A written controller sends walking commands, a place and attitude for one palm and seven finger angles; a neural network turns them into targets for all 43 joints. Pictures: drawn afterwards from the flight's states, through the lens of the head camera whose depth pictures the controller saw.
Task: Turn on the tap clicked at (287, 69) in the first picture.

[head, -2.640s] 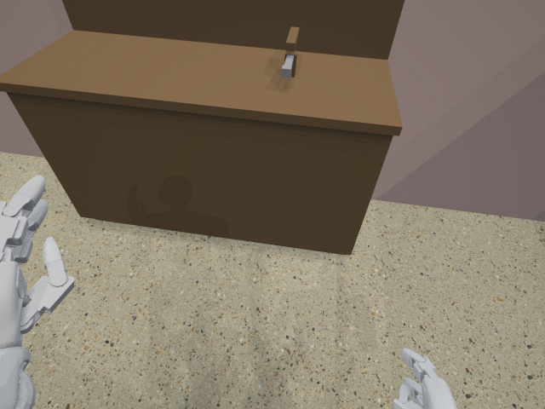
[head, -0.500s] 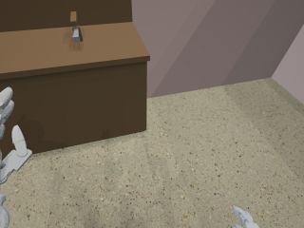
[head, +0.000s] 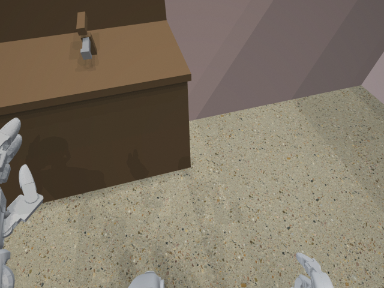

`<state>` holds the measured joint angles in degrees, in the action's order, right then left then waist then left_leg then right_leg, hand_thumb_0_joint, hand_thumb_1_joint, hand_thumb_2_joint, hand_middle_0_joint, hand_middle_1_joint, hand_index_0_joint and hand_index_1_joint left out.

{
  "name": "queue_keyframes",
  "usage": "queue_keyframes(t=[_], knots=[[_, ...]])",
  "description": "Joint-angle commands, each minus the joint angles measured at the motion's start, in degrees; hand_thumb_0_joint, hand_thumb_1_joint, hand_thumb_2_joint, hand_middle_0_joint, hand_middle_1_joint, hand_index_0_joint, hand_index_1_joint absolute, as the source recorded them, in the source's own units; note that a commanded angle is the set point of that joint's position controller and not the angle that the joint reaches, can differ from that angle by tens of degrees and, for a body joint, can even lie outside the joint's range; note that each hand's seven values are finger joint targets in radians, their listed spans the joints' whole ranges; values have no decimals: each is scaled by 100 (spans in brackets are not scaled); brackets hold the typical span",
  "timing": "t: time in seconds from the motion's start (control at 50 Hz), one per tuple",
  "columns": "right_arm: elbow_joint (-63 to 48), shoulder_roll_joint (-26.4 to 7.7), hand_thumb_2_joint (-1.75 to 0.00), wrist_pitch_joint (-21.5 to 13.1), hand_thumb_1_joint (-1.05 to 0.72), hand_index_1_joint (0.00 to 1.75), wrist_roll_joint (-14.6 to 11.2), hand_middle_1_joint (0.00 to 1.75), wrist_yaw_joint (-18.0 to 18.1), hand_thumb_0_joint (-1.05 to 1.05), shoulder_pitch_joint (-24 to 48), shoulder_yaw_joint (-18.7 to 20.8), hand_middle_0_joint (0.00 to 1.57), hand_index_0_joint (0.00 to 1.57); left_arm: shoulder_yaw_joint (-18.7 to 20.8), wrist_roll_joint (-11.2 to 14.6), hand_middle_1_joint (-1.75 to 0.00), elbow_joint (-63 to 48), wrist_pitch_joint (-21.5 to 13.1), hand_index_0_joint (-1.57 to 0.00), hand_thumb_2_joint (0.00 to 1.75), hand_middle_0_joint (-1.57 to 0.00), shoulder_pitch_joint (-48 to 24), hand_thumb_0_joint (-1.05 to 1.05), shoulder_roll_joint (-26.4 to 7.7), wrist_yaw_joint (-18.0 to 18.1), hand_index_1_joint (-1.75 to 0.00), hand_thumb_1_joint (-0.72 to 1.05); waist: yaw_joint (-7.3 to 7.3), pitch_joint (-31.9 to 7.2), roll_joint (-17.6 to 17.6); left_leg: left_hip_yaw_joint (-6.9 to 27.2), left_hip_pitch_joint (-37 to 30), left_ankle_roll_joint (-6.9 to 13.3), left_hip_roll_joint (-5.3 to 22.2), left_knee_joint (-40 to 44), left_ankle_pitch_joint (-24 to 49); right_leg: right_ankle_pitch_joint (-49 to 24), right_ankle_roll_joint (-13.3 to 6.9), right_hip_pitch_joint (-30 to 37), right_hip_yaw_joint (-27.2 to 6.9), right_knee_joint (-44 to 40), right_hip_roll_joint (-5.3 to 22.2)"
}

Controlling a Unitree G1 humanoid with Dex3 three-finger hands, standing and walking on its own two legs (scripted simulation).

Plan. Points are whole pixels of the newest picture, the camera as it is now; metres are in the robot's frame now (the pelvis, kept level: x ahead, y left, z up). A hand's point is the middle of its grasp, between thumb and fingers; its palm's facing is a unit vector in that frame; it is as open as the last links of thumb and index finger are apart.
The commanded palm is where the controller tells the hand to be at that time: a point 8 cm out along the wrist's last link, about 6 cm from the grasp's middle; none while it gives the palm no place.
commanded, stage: take the last steps up to it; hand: left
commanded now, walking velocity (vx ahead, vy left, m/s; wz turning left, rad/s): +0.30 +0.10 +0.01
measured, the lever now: (86, 53) +0.81 +0.42 +0.04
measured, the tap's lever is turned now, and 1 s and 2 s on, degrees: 0 0 0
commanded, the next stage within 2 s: come to a stop and stand still in 1.34 s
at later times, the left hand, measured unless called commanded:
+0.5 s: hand (63, 127) +0.35 +0.25 +0.17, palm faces +0.44 -0.79 -0.43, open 7.4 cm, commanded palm +0.29 +0.29 +0.18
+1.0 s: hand (85, 78) +0.47 +0.25 +0.18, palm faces +0.37 -0.82 -0.44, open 7.4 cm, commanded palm +0.42 +0.30 +0.18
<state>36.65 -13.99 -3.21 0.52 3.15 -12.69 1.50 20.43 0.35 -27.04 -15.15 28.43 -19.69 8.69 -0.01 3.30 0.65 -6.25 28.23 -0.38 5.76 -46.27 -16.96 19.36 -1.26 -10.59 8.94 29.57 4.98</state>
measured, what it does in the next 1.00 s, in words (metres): walks ahead: left foot, then right foot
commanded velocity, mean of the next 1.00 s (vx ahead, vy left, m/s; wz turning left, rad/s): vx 0.29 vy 0.07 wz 0.01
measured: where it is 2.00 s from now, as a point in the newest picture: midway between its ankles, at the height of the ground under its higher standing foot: (196, 253)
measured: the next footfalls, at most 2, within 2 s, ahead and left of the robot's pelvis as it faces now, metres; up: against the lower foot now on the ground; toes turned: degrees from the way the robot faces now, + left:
left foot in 0.10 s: +0.15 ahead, +0.16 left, +0.00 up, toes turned +9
right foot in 0.40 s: +0.18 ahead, -0.09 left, +0.00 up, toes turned -11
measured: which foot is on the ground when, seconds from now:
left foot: up 0.00-0.08, down 0.10-0.42, up 0.44-0.70, down 0.72-1.00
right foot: down 0.00-0.10, up 0.12-0.38, down 0.40-0.74, up 0.76-1.00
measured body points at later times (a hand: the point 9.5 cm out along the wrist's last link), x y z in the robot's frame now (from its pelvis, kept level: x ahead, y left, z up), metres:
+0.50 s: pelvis +0.13 +0.01 -0.02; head +0.14 -0.02 +0.43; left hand +0.32 +0.29 +0.19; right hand +0.28 -0.20 -0.14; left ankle +0.10 +0.14 -0.68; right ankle +0.15 -0.08 -0.74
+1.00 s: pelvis +0.25 +0.03 -0.01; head +0.27 +0.01 +0.44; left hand +0.45 +0.29 +0.21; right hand +0.40 -0.19 -0.10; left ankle +0.25 +0.16 -0.74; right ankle +0.27 -0.08 -0.72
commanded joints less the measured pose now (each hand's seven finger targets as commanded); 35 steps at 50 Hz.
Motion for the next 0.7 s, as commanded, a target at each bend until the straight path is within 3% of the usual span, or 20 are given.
queue_keyframes(t=[0.0,0.04,0.06,0.08,0.1,0.12,0.14,0.18,0.24,0.34,0.36,0.38,0.4,0.42,0.44,0.48,0.54,0.6,0.66,0.68], knots=[[-1035,-176,-90,-378,-90,30,3,30,80,0,514,127,20,20,756,15,-30,-1401,-267,-20,90,-20,-505,0,-1116,226,-30,90,113,-912,875,-647,-844,32,-415,1325,471,-2691,-515,621,-912,-511,1073],[-1040,-267,-90,-405,-90,30,-26,30,146,0,367,210,20,20,662,11,-30,-1395,-269,-20,90,-20,-631,0,-1046,232,-30,90,-57,-1051,391,-660,-2013,114,-443,2000,871,-2506,-258,133,-614,455,807],[-1049,-385,-90,-419,-90,30,-63,30,164,0,288,265,20,20,648,43,-30,-1553,-325,-20,90,-20,-782,0,-1044,228,-30,90,-178,-1309,-362,-69,-2853,333,-51,2187,1005,-2050,-52,-471,-417,1564,545],[-1064,-537,-90,-413,-90,30,-76,30,139,0,357,318,20,20,707,87,-30,-1617,-361,-20,90,-20,-818,0,-1045,233,-30,90,-134,-1491,-1623,1691,-3609,943,1190,2333,1847,361,218,-1716,-124,2951,-108],[-1088,-480,-90,-440,-90,30,-85,30,76,0,367,264,20,20,641,53,-30,-1413,-417,-20,90,-20,-946,0,-1134,208,-30,90,-95,-1388,-1692,2712,-3160,1368,1725,2754,1544,1789,160,-2108,-480,3922,-330],[-997,-425,-90,-458,-90,30,-55,30,76,0,524,221,20,20,812,63,-30,-1364,-376,-20,90,-20,-957,0,-1355,173,-30,90,-95,-1114,-1806,2920,-2742,1586,1911,2955,825,1648,179,-2504,-788,4335,-64],[-952,-352,-90,-482,-90,30,-106,30,77,0,541,239,20,20,898,89,-30,-1489,-376,-20,90,-20,-914,0,-1424,151,-30,90,-55,-958,-1613,2835,-2662,1693,1874,2842,595,1471,190,-2751,-969,4331,85],[-877,-350,-90,-529,-90,30,-147,30,28,0,493,249,20,20,760,94,-30,-1645,-328,-20,90,-20,-523,0,-1095,107,-30,90,-6,-762,-1158,1891,-2154,1448,1518,2841,568,1054,238,-2631,-774,3806,197],[-869,-345,-90,-611,-90,30,-125,30,4,0,481,180,20,20,852,132,-30,-1738,-289,-20,90,-20,-166,0,-1093,107,-30,90,48,-870,-1451,845,-1459,1099,1114,2888,558,488,269,-1518,-279,2370,54],[-869,-326,-90,-584,-90,30,-117,30,148,0,416,109,20,20,677,118,-30,-979,-91,-20,90,-20,-412,0,-913,136,-30,90,15,-862,-906,244,-1002,634,810,2076,-339,-164,287,-28,243,297,-349],[-867,-298,-90,-561,-90,30,-116,30,172,0,446,104,20,20,695,88,-30,-891,-80,-20,90,-20,-614,0,-1005,140,-30,90,28,-823,-459,93,-637,502,613,1354,-590,-53,159,325,-224,-226,-123],[-870,-203,-90,-503,-90,30,-105,30,170,0,400,91,20,20,761,24,-30,-726,-60,-20,90,-20,-715,0,-1175,156,-30,90,27,-784,799,-284,270,280,27,-77,-1031,220,-328,733,-1980,-849,805],[-940,-171,-90,-531,-90,30,-92,30,139,0,624,37,20,20,926,87,-30,-570,-4,-20,90,-20,-801,0,-1360,171,-30,90,169,-687,1903,-99,1266,94,-453,-1562,-1559,-63,-938,1033,-3991,-1472,1911],[-825,-332,-90,-569,-90,30,-51,30,77,0,579,138,20,20,703,126,-30,-571,-43,-20,90,-20,-1055,0,-1149,104,-30,90,93,-587,1735,574,1355,9,-241,-2195,-1167,61,-1035,870,-4067,-1607,2004],[-778,-310,-90,-528,-90,30,-82,30,47,0,637,95,20,20,741,111,-30,-705,-81,-20,90,-20,-1250,0,-1253,64,-30,90,53,-481,1289,752,1468,-14,-163,-2562,-1014,24,-1138,740,-4018,-1524,1999],[-646,-264,-90,-430,-90,30,-66,30,44,0,617,6,20,20,606,48,-30,-789,-225,-20,90,-20,-1118,0,-1101,33,-30,90,7,-433,660,679,1277,-85,38,-2369,-552,-1274,-936,612,-2403,-1255,1651],[-760,-246,-90,-364,-90,30,-47,30,84,0,690,44,20,20,610,8,-30,-1138,-331,-20,90,-20,-992,0,-1110,82,-30,90,-31,-667,727,351,300,-23,73,-682,-322,-2510,-665,396,-1206,-959,1323],[-988,-182,-90,-413,-90,30,-2,30,52,0,653,80,20,20,739,37,-30,-1525,-311,-20,90,-20,-658,0,-1137,175,-30,90,163,-897,775,-263,-511,53,-205,710,-50,-2232,-683,487,-1071,-813,1196],[-1070,-198,-90,-424,-90,30,-7,30,100,0,458,142,20,20,792,71,-30,-1708,-288,-20,90,-20,-530,0,-1131,269,-30,90,48,-1122,249,-568,-1612,45,-449,1900,723,-1652,-414,372,-813,-131,811],[-1086,-308,-90,-431,-90,30,-41,30,129,0,361,212,20,20,765,79,-30,-1735,-315,-20,90,-20,-632,0,-1119,269,-30,90,-51,-1155,-166,-338,-2161,125,-307,2160,768,-1551,-271,14,-728,574,657]])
